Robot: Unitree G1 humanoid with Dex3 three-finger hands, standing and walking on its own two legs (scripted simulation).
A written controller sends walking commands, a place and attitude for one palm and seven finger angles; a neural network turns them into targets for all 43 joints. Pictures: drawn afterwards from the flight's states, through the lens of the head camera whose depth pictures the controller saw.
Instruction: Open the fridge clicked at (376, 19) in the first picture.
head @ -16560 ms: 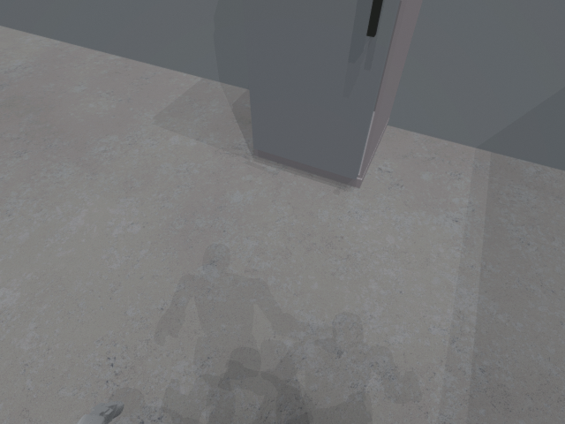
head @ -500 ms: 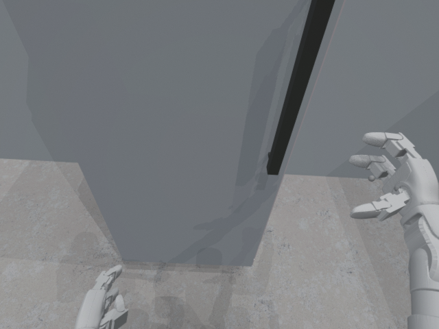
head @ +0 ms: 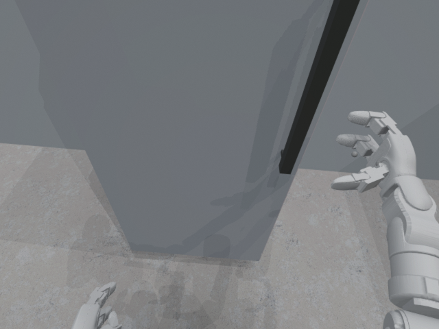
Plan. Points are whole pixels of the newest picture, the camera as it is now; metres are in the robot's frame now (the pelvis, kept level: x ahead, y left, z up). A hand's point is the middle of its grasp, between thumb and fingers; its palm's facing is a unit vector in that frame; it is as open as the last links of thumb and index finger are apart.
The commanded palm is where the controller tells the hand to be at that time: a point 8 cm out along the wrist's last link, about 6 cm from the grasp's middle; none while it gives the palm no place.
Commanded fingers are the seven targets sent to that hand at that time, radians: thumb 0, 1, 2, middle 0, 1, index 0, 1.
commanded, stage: move the hooked fingers beside the handle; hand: right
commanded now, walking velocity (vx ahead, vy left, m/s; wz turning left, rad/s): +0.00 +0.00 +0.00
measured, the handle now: (307, 93) +0.49 -0.12 +0.20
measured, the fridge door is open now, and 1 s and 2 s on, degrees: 0 0 0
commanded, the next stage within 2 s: feel for the door with the fingertips in 1.42 s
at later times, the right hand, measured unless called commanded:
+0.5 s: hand (336, 141) +0.43 -0.18 +0.15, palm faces +0.02 +1.00 +0.01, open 13.9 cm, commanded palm +0.39 -0.23 +0.15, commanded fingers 0.00 0.50 -0.30 0.30 1.20 0.30 1.20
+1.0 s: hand (335, 137) +0.42 -0.17 +0.16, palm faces +0.00 +1.00 +0.01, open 14.0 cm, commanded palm +0.40 -0.22 +0.15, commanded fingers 0.00 0.50 -0.30 0.30 1.20 0.30 1.20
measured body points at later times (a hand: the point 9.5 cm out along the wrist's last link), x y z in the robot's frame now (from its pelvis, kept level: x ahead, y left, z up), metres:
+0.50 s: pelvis +0.01 +0.01 +0.00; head +0.02 +0.02 +0.45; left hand +0.11 +0.27 -0.11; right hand +0.42 -0.23 +0.15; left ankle -0.01 +0.11 -0.74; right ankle +0.00 -0.11 -0.74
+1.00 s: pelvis -0.01 +0.00 +0.00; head +0.01 +0.01 +0.45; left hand +0.10 +0.25 -0.11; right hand +0.42 -0.22 +0.16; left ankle -0.01 +0.11 -0.74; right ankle +0.00 -0.11 -0.74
